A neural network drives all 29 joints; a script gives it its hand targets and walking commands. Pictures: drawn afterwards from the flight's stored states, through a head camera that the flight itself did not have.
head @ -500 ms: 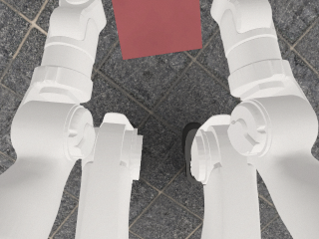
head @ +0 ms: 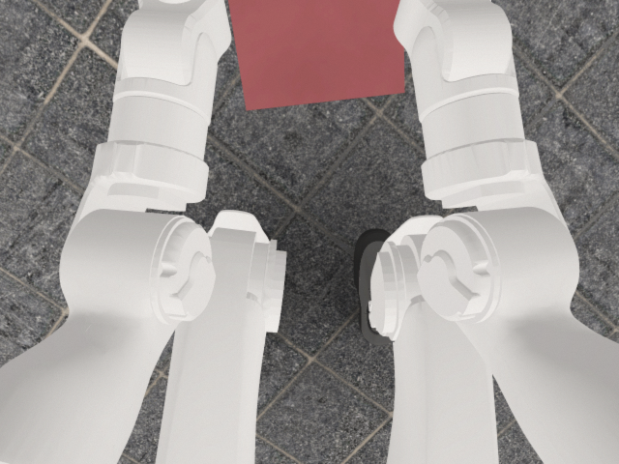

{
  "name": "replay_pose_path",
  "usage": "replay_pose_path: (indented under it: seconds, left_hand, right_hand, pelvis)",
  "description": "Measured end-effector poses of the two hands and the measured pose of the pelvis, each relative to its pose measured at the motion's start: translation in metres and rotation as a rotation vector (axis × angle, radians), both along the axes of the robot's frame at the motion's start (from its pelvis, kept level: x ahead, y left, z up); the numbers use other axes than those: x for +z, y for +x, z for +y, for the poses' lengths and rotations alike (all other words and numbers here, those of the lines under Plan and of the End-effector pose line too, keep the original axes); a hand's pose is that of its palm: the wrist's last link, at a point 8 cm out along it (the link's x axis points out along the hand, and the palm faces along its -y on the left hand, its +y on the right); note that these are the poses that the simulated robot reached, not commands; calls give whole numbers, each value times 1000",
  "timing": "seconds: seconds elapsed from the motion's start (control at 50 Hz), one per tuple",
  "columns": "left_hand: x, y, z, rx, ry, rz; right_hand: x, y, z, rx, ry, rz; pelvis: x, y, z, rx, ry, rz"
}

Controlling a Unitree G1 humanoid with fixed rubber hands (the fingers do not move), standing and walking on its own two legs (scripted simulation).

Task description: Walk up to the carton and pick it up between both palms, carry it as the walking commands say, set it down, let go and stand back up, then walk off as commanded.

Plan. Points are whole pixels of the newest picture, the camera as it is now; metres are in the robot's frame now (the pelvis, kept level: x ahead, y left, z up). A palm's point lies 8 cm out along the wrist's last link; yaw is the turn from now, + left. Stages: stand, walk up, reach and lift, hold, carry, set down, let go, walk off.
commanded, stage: reach and lift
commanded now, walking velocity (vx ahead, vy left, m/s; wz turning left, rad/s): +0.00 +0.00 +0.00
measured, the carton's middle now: out of the picture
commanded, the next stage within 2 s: none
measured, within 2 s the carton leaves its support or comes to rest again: neither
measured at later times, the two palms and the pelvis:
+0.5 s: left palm out of the picture +0.53 +0.12 -0.08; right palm out of the picture +0.54 -0.10 -0.07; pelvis -0.02 +0.00 +0.04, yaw +0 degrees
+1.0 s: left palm out of the picture +0.51 +0.11 -0.01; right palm out of the picture +0.51 -0.10 +0.00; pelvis -0.03 -0.01 +0.08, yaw +0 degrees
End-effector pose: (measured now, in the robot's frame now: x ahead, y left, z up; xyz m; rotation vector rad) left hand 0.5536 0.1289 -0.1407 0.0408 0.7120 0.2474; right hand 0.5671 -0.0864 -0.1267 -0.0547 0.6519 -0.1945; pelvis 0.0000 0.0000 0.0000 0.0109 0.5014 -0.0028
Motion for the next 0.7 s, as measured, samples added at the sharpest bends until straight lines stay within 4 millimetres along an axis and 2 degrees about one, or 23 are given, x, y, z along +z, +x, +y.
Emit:
replay_pose_path:
  seconds: [0.2,0.4,0.7]
  left_hand:
    - [19,-18,-9,18,-8,-2]
    - [52,-20,-13,8,-6,-23]
    - [88,-34,-14,11,-11,-26]
  right_hand:
    - [17,-18,-8,-18,29,0]
    - [50,-23,-12,-24,20,-20]
    - [84,-40,-14,-46,35,-20]
  pelvis:
    - [13,-9,2,-3,-3,-25]
    - [29,-16,-1,-11,8,-55]
    - [57,-21,-7,-11,17,-79]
